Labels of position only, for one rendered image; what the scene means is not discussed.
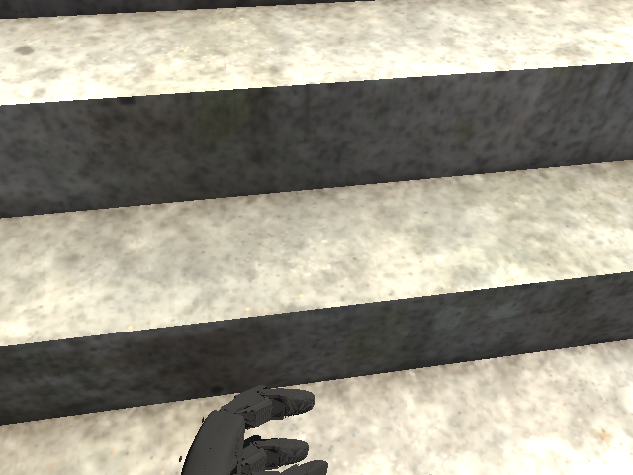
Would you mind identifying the robot left hand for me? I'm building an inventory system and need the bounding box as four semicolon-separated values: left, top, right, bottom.
179;385;328;475

